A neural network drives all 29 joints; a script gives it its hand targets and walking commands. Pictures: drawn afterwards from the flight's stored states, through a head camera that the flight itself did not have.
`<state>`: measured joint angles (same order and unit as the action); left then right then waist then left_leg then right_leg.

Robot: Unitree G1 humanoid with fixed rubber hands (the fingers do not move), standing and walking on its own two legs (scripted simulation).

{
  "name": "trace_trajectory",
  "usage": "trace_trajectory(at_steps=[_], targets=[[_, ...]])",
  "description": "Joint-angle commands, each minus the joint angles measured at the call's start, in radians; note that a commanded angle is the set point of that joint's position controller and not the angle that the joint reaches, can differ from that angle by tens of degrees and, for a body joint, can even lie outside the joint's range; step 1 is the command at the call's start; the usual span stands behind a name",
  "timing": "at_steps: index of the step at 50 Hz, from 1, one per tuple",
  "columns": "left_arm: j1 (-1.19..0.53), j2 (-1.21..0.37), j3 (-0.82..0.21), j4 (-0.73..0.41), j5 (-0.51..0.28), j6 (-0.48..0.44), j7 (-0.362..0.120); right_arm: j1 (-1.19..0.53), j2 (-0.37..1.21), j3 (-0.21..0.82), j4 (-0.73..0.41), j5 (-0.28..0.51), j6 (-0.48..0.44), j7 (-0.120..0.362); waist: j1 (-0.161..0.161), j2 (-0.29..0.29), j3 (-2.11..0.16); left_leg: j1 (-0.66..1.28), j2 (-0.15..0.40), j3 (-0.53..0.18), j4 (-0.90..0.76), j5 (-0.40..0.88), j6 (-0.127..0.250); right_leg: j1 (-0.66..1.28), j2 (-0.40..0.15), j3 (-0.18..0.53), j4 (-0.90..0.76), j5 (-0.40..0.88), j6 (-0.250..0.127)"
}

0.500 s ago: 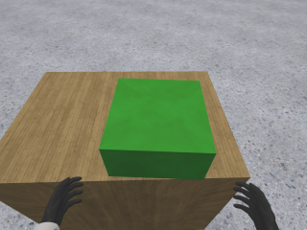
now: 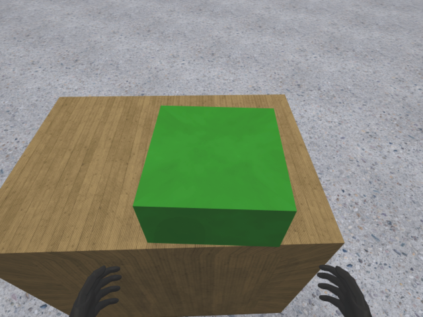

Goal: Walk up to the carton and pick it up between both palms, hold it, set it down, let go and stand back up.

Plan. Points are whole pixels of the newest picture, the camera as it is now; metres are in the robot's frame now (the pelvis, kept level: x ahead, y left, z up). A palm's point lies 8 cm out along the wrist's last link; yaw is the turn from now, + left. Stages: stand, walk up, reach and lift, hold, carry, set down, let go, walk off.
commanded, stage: set down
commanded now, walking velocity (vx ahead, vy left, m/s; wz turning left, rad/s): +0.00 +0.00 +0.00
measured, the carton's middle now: (215, 170) +0.46 +0.04 -0.01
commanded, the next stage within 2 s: let go in 0.54 s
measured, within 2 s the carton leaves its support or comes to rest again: neither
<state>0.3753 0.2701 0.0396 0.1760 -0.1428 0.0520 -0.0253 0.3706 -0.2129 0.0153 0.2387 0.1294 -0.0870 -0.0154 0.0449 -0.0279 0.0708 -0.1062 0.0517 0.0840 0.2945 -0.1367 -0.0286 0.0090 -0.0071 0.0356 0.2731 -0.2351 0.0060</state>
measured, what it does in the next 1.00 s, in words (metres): stands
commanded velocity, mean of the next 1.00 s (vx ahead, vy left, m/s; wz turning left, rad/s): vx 0.00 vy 0.00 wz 0.00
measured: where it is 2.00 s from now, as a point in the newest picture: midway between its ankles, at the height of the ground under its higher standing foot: outside the picture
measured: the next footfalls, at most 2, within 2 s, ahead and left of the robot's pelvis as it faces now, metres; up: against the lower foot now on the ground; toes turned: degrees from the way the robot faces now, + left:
none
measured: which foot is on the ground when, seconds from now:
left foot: down 0.00-1.00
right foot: down 0.00-1.00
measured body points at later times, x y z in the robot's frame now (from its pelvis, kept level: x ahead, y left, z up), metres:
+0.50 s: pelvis -0.01 +0.00 +0.00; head +0.00 +0.01 +0.45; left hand +0.15 +0.24 -0.07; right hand +0.17 -0.22 -0.07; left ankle +0.01 +0.13 -0.75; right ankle -0.05 -0.13 -0.75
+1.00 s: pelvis +0.00 -0.01 +0.00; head +0.01 +0.00 +0.45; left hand +0.16 +0.23 -0.09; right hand +0.17 -0.23 -0.09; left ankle +0.01 +0.13 -0.75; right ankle -0.05 -0.13 -0.75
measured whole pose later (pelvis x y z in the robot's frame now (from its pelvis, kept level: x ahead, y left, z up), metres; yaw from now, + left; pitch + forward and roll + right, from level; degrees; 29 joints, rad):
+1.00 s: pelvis +0.00 -0.01 +0.00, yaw +0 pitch -4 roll +1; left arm 0.23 0.21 0.02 0.49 -0.01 0.11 -0.01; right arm 0.18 -0.18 -0.01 0.71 -0.01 -0.22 0.01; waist 0.00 -0.03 0.08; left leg -0.11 0.05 0.07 0.34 -0.16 -0.04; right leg 0.00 -0.01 0.03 0.35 -0.28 0.00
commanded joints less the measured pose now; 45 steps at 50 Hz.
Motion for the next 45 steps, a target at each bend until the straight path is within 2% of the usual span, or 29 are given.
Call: trace_trajectory(at_steps=[1,7,11,12,18,21,27,30,32,45], targets=[[-0.054,0.115,0.046,-0.13,0.017,-0.028,0.012,-0.042,-0.103,-0.057,-0.087,-0.019,-0.05,0.002,-0.002,0.05,-0.086,0.302,-0.068,-0.01,0.058,0.28,-0.018,-0.305,0.039,-0.027,-0.085,0.156,-0.021],[-0.08,0.1,0.038,-0.072,0.037,-0.009,0.021,-0.083,-0.095,-0.058,-0.036,-0.047,-0.062,0.012,0.001,0.033,-0.065,0.287,-0.068,-0.007,0.052,0.243,-0.012,-0.318,0.04,-0.035,-0.083,0.113,-0.019],[-0.118,0.084,0.026,-0.022,0.045,0.008,0.024,-0.123,-0.095,-0.069,0.017,-0.071,-0.057,0.019,-0.009,0.027,-0.043,0.279,-0.064,-0.004,0.04,0.184,-0.01,-0.336,0.037,-0.043,-0.083,0.058,-0.022],[-0.123,0.09,0.026,-0.04,0.043,0.004,0.027,-0.123,-0.093,-0.071,0.006,-0.07,-0.062,0.021,-0.007,0.016,-0.062,0.278,-0.063,-0.007,0.041,0.185,-0.009,-0.326,0.039,-0.046,-0.08,0.059,-0.02],[-0.157,0.08,0.022,0.03,0.07,0.015,0.034,-0.16,-0.078,-0.077,0.097,-0.099,-0.067,0.031,-0.011,0.02,-0.059,0.268,-0.063,-0.003,0.043,0.145,-0.011,-0.327,0.036,-0.049,-0.066,0.041,-0.02],[-0.165,0.075,0.015,0.041,0.072,0.011,0.035,-0.172,-0.073,-0.083,0.133,-0.106,-0.081,0.03,-0.023,0.021,-0.079,0.283,-0.063,-0.005,0.054,0.169,-0.013,-0.331,0.036,-0.051,-0.063,0.068,-0.017],[-0.173,0.066,0.017,0.058,0.094,0.008,0.038,-0.188,-0.074,-0.072,0.19,-0.105,-0.107,0.031,-0.022,0.041,-0.097,0.295,-0.064,-0.005,0.069,0.213,-0.018,-0.325,0.037,-0.053,-0.049,0.113,-0.017],[-0.173,0.053,0.019,0.11,0.11,0.012,0.034,-0.201,-0.077,-0.068,0.232,-0.115,-0.118,0.029,-0.022,0.029,-0.083,0.295,-0.064,-0.002,0.073,0.227,-0.022,-0.32,0.042,-0.058,-0.043,0.132,-0.014],[-0.187,0.057,0.02,0.125,0.117,0.016,0.033,-0.213,-0.074,-0.072,0.258,-0.122,-0.123,0.027,-0.027,0.04,-0.072,0.29,-0.065,-0.003,0.074,0.224,-0.023,-0.318,0.04,-0.058,-0.042,0.13,-0.011],[-0.214,0.045,0.018,0.171,0.132,0.021,0.025,-0.25,-0.086,-0.058,0.338,-0.132,-0.168,0.022,-0.038,0.011,-0.099,0.307,-0.066,0.0,0.094,0.28,-0.02,-0.304,0.043,-0.064,-0.022,0.213,0.005]])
